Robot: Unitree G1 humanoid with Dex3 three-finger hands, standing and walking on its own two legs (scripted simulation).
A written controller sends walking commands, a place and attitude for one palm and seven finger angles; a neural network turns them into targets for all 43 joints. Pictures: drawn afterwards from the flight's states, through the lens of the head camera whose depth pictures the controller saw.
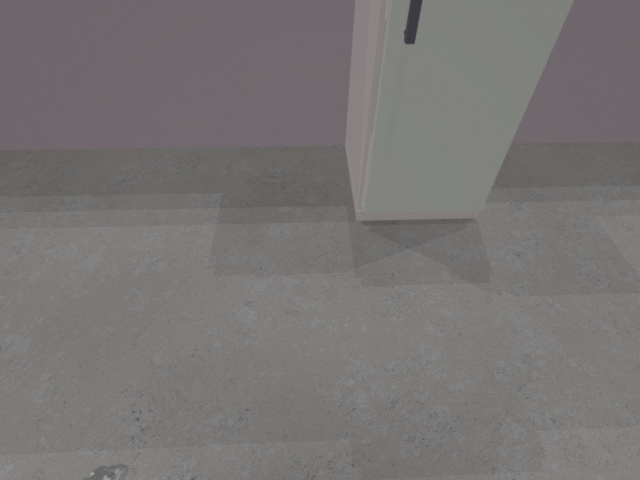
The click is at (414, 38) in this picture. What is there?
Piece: fridge door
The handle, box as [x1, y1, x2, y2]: [404, 0, 421, 43]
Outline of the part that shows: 421,0 410,0 406,29 404,30 405,43 414,43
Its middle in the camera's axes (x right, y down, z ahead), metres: +0.25 -0.72 +0.96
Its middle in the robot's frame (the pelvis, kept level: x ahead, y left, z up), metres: +1.24 -0.19 +0.26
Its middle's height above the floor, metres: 1.03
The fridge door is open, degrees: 0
